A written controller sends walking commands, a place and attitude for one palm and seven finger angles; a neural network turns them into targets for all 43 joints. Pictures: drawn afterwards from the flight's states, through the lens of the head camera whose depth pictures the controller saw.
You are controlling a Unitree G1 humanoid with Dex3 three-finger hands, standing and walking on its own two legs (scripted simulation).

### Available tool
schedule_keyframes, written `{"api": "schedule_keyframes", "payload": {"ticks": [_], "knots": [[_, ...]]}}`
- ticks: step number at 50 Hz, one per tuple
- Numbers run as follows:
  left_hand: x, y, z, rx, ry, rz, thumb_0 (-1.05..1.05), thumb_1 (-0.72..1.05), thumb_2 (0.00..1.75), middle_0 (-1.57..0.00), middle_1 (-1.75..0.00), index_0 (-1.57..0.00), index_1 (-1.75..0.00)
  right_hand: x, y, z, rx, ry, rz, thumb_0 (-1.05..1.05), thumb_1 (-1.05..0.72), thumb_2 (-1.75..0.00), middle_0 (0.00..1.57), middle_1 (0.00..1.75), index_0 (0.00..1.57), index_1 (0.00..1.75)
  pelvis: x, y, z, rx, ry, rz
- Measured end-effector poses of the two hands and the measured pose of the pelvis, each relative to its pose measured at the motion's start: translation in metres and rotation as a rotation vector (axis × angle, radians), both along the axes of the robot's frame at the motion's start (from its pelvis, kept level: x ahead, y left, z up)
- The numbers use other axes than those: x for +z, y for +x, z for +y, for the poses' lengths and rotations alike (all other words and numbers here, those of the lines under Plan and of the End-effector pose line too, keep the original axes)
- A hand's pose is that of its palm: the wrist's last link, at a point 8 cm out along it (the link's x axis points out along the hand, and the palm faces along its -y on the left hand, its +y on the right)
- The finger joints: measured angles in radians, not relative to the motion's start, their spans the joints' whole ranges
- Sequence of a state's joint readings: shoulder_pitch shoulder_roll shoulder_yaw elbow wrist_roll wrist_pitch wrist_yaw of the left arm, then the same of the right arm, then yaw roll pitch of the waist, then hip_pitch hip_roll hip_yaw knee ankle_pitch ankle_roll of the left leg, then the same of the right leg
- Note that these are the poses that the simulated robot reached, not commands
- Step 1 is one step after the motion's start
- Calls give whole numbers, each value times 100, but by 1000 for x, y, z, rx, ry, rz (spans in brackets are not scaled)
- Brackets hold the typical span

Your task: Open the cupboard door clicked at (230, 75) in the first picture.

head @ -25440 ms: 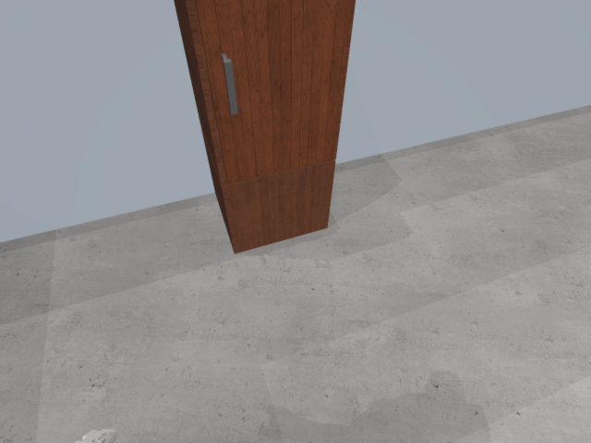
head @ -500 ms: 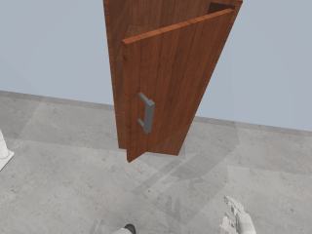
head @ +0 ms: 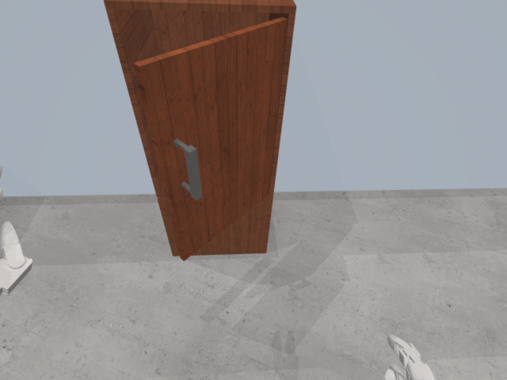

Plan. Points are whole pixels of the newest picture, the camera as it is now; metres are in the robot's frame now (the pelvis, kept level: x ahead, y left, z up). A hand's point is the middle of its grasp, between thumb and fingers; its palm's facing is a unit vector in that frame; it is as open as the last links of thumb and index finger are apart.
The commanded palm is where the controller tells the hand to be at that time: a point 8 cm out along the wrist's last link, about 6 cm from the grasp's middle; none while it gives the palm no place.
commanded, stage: stop stepping back and stand still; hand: left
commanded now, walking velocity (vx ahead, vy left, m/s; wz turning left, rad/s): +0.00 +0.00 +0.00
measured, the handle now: (187, 170) +0.54 +0.15 +0.02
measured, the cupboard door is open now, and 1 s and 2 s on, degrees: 44 44 44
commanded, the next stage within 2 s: let the arm hang, fingers relaxed in 0.72 s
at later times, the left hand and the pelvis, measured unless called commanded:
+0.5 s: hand out of the picture +0.16 +0.26 +0.17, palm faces +0.38 -0.80 -0.47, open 7.4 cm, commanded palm +0.10 +0.31 +0.19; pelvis -0.04 +0.01 +0.01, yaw +0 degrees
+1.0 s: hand out of the picture +0.10 +0.27 -0.08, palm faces +0.05 -0.93 -0.37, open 7.4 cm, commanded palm none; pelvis -0.06 +0.03 +0.00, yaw +2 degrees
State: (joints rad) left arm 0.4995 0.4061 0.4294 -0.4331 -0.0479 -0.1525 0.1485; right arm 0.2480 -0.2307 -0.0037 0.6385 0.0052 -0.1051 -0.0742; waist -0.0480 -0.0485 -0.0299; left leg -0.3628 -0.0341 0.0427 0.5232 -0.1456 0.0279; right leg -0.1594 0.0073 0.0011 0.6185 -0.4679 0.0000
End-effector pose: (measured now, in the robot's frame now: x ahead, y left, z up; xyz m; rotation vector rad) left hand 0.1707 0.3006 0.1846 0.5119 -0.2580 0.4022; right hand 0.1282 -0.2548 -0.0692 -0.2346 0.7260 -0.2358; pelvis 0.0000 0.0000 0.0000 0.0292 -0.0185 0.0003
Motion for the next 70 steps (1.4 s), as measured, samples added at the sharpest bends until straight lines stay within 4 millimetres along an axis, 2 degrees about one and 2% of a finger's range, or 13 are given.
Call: {"api": "schedule_keyframes", "payload": {"ticks": [5,9,13,18,26,41,43,47,51,54,58,63,70], "knots": [[13,-34,-21,-57,67,28,1,89,90,-22,-30,-21,-31,-1,-18,3,16,34,11,2,-90,-90,20,30,20,30,6,-14,-8,14,-22,7],[21,-50,-13,1,90,-2,1,89,89,-22,-30,-22,-31,-5,-28,6,39,36,67,2,-90,-90,20,30,20,30,11,-16,-9,-3,-14,12],[12,-47,3,72,35,-31,1,89,90,-22,-30,-21,-31,-16,-26,11,60,25,77,2,-90,-90,20,30,20,30,6,-20,-2,26,-45,2],[-4,-43,7,60,-22,51,1,89,90,-21,-30,-21,-31,-5,-17,25,66,45,33,2,-90,-90,20,30,20,30,10,-30,3,7,-33,-7],[6,-56,3,-29,29,59,1,89,90,-22,-30,-21,-31,17,-7,44,104,42,-52,2,-90,-90,20,30,20,30,14,-41,8,6,-46,7],[-7,-63,28,40,-32,91,1,89,90,-21,-30,-21,-31,12,-22,54,105,19,11,2,-90,-90,20,30,20,30,17,-46,24,18,-54,12],[-32,-54,31,12,-28,181,1,90,90,-21,-30,-21,-30,1,-23,53,143,37,38,1,-90,-90,20,30,20,30,14,-48,27,30,-58,29],[-149,-50,36,41,-197,656,0,90,90,-20,-30,-20,-30,-29,-34,42,153,50,181,1,-90,-90,20,30,20,30,7,-55,34,37,-54,30],[-255,-99,8,67,-375,1107,0,91,90,-20,-30,-20,-30,-39,-62,30,100,41,291,1,-90,-90,20,30,20,30,5,-58,33,30,-42,14],[-302,-153,-26,71,-499,1351,1,91,90,-20,-30,-20,-30,-40,-92,23,61,21,395,1,-90,-90,20,30,20,30,7,-59,30,30,-39,4],[-327,-224,-54,139,-626,1562,1,95,89,-21,-30,-20,-30,-42,-135,19,20,8,554,1,-91,-90,20,30,20,30,10,-59,26,38,-42,3],[-324,-292,-62,254,-700,1714,1,95,89,-21,-30,-20,-30,-48,-175,28,-7,36,706,1,-91,-90,20,30,20,30,13,-56,23,49,-47,2],[-309,-327,-58,361,-689,1778,1,93,90,-21,-30,-20,-30,-62,-193,51,-14,122,757,1,-91,-90,20,30,20,30,14,-54,21,50,-43,-5]]}}
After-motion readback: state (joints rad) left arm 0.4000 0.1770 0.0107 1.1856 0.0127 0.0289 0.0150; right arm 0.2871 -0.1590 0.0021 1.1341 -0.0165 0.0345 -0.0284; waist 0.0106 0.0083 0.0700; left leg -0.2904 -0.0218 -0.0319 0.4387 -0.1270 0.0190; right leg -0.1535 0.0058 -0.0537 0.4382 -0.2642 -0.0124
